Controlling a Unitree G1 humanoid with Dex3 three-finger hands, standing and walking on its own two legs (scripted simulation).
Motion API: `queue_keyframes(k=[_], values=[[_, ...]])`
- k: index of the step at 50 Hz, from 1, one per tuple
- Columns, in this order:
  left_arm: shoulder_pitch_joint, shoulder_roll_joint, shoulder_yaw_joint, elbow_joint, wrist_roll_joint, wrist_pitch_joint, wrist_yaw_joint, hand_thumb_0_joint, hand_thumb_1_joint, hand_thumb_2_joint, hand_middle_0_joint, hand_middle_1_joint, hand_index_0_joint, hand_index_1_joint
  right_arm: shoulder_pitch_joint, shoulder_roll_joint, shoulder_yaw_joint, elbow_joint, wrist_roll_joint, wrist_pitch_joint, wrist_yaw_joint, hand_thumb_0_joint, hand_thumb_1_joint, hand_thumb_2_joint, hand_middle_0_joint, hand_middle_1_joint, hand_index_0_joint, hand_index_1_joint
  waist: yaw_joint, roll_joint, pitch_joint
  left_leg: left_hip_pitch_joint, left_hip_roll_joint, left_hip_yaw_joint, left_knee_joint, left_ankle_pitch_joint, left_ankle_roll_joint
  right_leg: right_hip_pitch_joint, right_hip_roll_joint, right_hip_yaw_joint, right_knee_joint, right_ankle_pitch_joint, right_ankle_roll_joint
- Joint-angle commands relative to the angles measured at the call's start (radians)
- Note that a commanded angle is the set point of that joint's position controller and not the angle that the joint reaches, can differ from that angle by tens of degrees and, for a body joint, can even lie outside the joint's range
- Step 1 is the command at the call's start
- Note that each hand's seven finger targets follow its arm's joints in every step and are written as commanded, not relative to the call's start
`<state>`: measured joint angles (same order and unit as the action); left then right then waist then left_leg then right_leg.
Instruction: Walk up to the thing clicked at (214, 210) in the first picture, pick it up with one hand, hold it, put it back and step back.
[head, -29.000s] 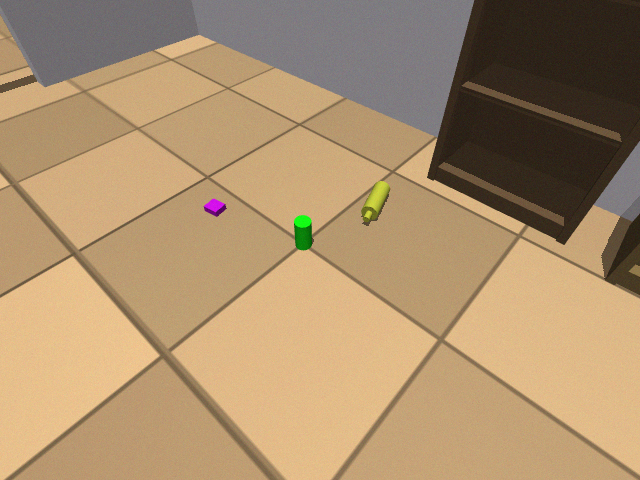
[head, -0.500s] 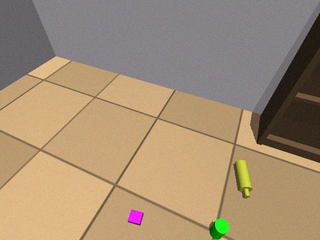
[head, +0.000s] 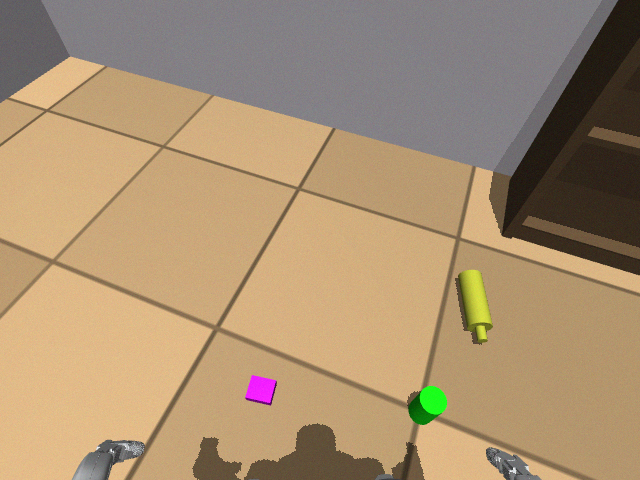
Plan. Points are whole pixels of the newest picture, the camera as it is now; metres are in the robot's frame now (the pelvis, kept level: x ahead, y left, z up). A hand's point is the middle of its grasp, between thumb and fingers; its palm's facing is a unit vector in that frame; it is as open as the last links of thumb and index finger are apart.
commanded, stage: rise first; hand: left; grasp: from above
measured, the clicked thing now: (261, 390) +0.43 +0.15 -0.73
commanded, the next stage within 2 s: none
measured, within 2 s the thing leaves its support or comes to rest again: neither
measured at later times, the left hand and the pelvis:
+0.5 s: hand out of the picture +0.16 +0.26 -0.27, palm faces -0.34 -0.78 -0.53, open 12.8 cm; pelvis -0.02 +0.00 -0.12, yaw +0 degrees
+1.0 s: hand (200, 428) +0.29 +0.25 -0.46, palm faces -0.54 -0.33 -0.78, open 12.3 cm; pelvis -0.09 -0.01 -0.31, yaw -2 degrees
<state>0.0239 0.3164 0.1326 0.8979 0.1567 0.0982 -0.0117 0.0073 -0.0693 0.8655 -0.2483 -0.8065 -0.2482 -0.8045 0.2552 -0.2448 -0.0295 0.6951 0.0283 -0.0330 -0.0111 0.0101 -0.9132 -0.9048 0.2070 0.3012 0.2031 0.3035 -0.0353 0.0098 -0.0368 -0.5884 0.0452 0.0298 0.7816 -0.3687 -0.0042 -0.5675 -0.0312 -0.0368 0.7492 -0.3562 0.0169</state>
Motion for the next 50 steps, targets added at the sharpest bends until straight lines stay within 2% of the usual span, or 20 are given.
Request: queue_keyframes(k=[1, 4, 7, 12, 15, 17, 18, 19, 21, 24, 27, 30, 34, 37, 40, 41, 46, 48, 49, 50], values=[[-0.019, 0.184, 0.063, -0.190, 0.023, -0.025, 0.020, 0.000, -0.404, 0.833, -0.303, -0.846, -0.289, -0.860, -0.033, -0.152, -0.065, -0.163, -0.011, -0.088, -0.009, 0.000, -0.906, -0.905, 0.201, 0.300, 0.200, 0.300, 0.026, 0.007, -0.212, -0.029, -0.038, -0.010, 0.032, 0.102, 0.009, -0.051, 0.035, -0.010, 0.041, 0.058, -0.039], [0.079, 0.171, 0.075, -0.275, 0.034, -0.045, 0.018, 0.000, -0.403, 0.835, -0.289, -0.865, -0.279, -0.876, -0.023, -0.148, -0.070, -0.189, -0.017, -0.111, -0.015, 0.000, -0.902, -0.903, 0.201, 0.300, 0.200, 0.300, 0.024, 0.019, -0.281, -0.055, -0.034, -0.016, 0.101, 0.129, 0.009, -0.106, 0.036, -0.006, 0.126, 0.081, -0.039], [0.104, 0.214, 0.092, -0.365, 0.064, -0.041, 0.019, 0.000, -0.380, 0.819, -0.315, -0.840, -0.301, -0.854, -0.032, -0.149, -0.075, -0.203, -0.021, -0.121, -0.024, 0.000, -0.908, -0.906, 0.200, 0.300, 0.200, 0.300, 0.020, 0.049, -0.311, -0.078, -0.032, -0.019, 0.145, 0.140, 0.007, -0.148, 0.034, 0.000, 0.170, 0.093, -0.037], [0.202, 0.175, 0.065, -0.477, 0.080, -0.006, 0.016, 0.000, -0.371, 0.807, -0.313, -0.845, -0.304, -0.855, -0.055, -0.147, -0.075, -0.232, -0.023, -0.137, -0.028, 0.000, -0.913, -0.907, 0.200, 0.300, 0.200, 0.300, 0.010, 0.064, -0.316, -0.132, -0.023, -0.038, 0.191, 0.106, 0.003, -0.216, 0.033, -0.006, 0.228, 0.056, -0.036], [0.102, 0.194, 0.049, -0.471, 0.123, -0.003, 0.018, 0.000, -0.353, 0.784, -0.327, -0.845, -0.324, -0.847, -0.064, -0.149, -0.072, -0.229, -0.025, -0.150, -0.033, 0.000, -0.926, -0.910, 0.200, 0.300, 0.200, 0.300, -0.028, 0.049, -0.310, -0.210, -0.023, -0.041, 0.272, 0.075, 0.013, -0.302, 0.032, -0.003, 0.279, 0.042, -0.034], [0.059, 0.183, 0.035, -0.419, 0.152, -0.025, 0.018, 0.000, -0.341, 0.779, -0.322, -0.845, -0.322, -0.845, -0.074, -0.144, -0.067, -0.220, -0.032, -0.164, -0.029, 0.000, -0.920, -0.908, 0.200, 0.300, 0.200, 0.300, -0.033, 0.024, -0.289, -0.316, -0.023, -0.041, 0.354, 0.045, 0.017, -0.391, 0.028, -0.002, 0.353, 0.017, -0.034], [0.034, 0.195, 0.051, -0.380, 0.171, -0.044, 0.020, 0.000, -0.346, 0.787, -0.314, -0.841, -0.312, -0.843, -0.079, -0.146, -0.069, -0.219, -0.036, -0.172, -0.026, 0.000, -0.920, -0.907, 0.200, 0.300, 0.200, 0.300, -0.032, 0.018, -0.293, -0.365, -0.026, -0.039, 0.397, 0.028, 0.019, -0.438, 0.028, 0.000, 0.395, 0.002, -0.034], [-0.005, 0.181, 0.029, -0.379, 0.185, -0.072, 0.016, 0.000, -0.351, 0.793, -0.311, -0.839, -0.307, -0.843, -0.086, -0.147, -0.072, -0.218, -0.040, -0.180, -0.021, 0.000, -0.919, -0.907, 0.200, 0.300, 0.200, 0.300, -0.037, 0.027, -0.308, -0.407, -0.026, -0.044, 0.433, 0.013, 0.017, -0.501, 0.027, 0.001, 0.444, -0.020, -0.036], [-0.022, 0.200, 0.029, -0.370, 0.237, -0.123, 0.015, 0.000, -0.305, 0.782, -0.328, -0.812, -0.322, -0.819, -0.089, -0.160, -0.080, -0.223, -0.041, -0.192, -0.013, 0.000, -0.888, -0.898, 0.200, 0.300, 0.200, 0.300, -0.024, 0.041, -0.376, -0.458, -0.034, -0.043, 0.497, -0.016, 0.016, -0.561, 0.024, 0.004, 0.516, -0.044, -0.036], [-0.040, 0.205, -0.011, -0.407, 0.311, -0.199, 0.015, 0.000, -0.281, 0.761, -0.357, -0.799, -0.354, -0.804, -0.092, -0.173, -0.090, -0.218, -0.036, -0.196, 0.003, 0.000, -0.898, -0.900, 0.200, 0.300, 0.200, 0.300, -0.013, 0.059, -0.513, -0.498, -0.038, -0.043, 0.600, 0.037, 0.015, -0.624, 0.027, 0.012, 0.617, 0.007, -0.037], [-0.061, 0.273, 0.037, -0.339, 0.378, -0.243, 0.051, 0.000, -0.314, 0.777, -0.340, -0.823, -0.339, -0.825, -0.103, -0.195, -0.093, -0.198, -0.029, -0.189, 0.018, 0.000, -0.920, -0.907, 0.201, 0.300, 0.200, 0.300, 0.008, 0.073, -0.557, -0.583, -0.038, -0.061, 0.692, 0.089, 0.011, -0.738, 0.025, 0.006, 0.736, 0.035, -0.041], [-0.153, 0.339, 0.072, -0.385, 0.453, -0.256, 0.095, 0.000, -0.350, 0.805, -0.295, -0.874, -0.300, -0.870, -0.102, -0.210, -0.110, -0.192, -0.022, -0.171, 0.029, 0.000, -0.928, -0.910, 0.201, 0.300, 0.200, 0.300, 0.027, 0.115, -0.653, -0.599, -0.034, -0.073, 0.755, 0.113, 0.006, -0.824, 0.021, 0.002, 0.820, 0.043, -0.047], [-0.291, 0.340, 0.046, -0.344, 0.521, -0.250, 0.131, 0.000, -0.348, 0.798, -0.290, -0.897, -0.304, -0.883, -0.086, -0.213, -0.116, -0.153, -0.021, -0.153, 0.037, 0.000, -0.945, -0.916, 0.200, 0.299, 0.200, 0.299, 0.003, 0.097, -0.705, -0.660, -0.031, -0.082, 0.833, 0.112, 0.009, -0.893, 0.021, -0.006, 0.884, 0.042, -0.047], [-0.465, 0.376, 0.032, -0.294, 0.557, -0.260, 0.131, 0.000, -0.313, 0.757, -0.333, -0.859, -0.349, -0.842, -0.059, -0.210, -0.121, -0.121, -0.030, -0.145, 0.042, 0.000, -0.962, -0.920, 0.200, 0.299, 0.199, 0.299, -0.023, 0.051, -0.758, -0.776, -0.037, -0.060, 0.937, 0.044, 0.028, -0.916, 0.023, 0.005, 0.911, 0.008, -0.040], [-0.540, 0.416, 0.030, -0.201, 0.600, -0.280, 0.129, 0.000, -0.270, 0.735, -0.346, -0.839, -0.368, -0.816, -0.040, -0.212, -0.117, -0.101, -0.037, -0.138, 0.045, 0.000, -0.953, -0.918, 0.200, 0.299, 0.200, 0.299, -0.014, 0.014, -0.790, -0.872, -0.040, -0.043, 1.001, -0.034, 0.034, -0.916, 0.022, 0.007, 0.938, -0.049, -0.036], [-0.600, 0.406, 0.007, -0.190, 0.611, -0.291, 0.126, 0.000, -0.265, 0.728, -0.355, -0.836, -0.378, -0.812, -0.036, -0.211, -0.118, -0.096, -0.040, -0.136, 0.045, 0.000, -0.958, -0.919, 0.200, 0.299, 0.200, 0.299, -0.032, 0.013, -0.777, -0.913, -0.043, -0.041, 1.011, -0.089, 0.033, -0.937, 0.021, 0.004, 0.945, -0.090, -0.036], [-0.697, 0.456, 0.007, -0.040, 0.678, -0.334, 0.115, 0.000, -0.242, 0.739, -0.339, -0.848, -0.366, -0.822, -0.025, -0.219, -0.110, -0.076, -0.047, -0.116, 0.052, 0.000, -0.925, -0.911, 0.200, 0.299, 0.199, 0.299, -0.027, 0.011, -0.694, -1.043, -0.045, -0.040, 1.051, -0.238, 0.038, -1.043, 0.028, -0.011, 0.984, -0.243, -0.039], [-0.750, 0.513, 0.021, -0.039, 0.712, -0.362, 0.122, 0.000, -0.216, 0.731, -0.350, -0.835, -0.377, -0.808, -0.030, -0.220, -0.106, -0.072, -0.052, -0.109, 0.054, 0.000, -0.914, -0.908, 0.199, 0.300, 0.199, 0.300, -0.022, 0.036, -0.690, -1.074, -0.045, -0.040, 1.074, -0.278, 0.038, -1.068, 0.031, -0.012, 1.008, -0.286, -0.041], [-0.775, 0.495, 0.006, -0.022, 0.728, -0.374, 0.124, 0.000, -0.225, 0.744, -0.332, -0.843, -0.360, -0.815, -0.021, -0.217, -0.101, -0.070, -0.053, -0.103, 0.059, 0.000, -0.909, -0.907, 0.199, 0.300, 0.199, 0.299, -0.039, 0.038, -0.681, -1.095, -0.046, -0.047, 1.080, -0.292, 0.039, -1.088, 0.032, -0.020, 1.024, -0.299, -0.042], [-0.782, 0.515, 0.021, -0.018, 0.742, -0.390, 0.132, 0.000, -0.212, 0.743, -0.325, -0.836, -0.354, -0.807, -0.023, -0.219, -0.098, -0.067, -0.054, -0.099, 0.061, 0.000, -0.895, -0.903, 0.199, 0.299, 0.199, 0.299, -0.029, 0.040, -0.692, -1.093, -0.046, -0.055, 1.087, -0.295, 0.039, -1.108, 0.034, -0.027, 1.045, -0.300, -0.044]])
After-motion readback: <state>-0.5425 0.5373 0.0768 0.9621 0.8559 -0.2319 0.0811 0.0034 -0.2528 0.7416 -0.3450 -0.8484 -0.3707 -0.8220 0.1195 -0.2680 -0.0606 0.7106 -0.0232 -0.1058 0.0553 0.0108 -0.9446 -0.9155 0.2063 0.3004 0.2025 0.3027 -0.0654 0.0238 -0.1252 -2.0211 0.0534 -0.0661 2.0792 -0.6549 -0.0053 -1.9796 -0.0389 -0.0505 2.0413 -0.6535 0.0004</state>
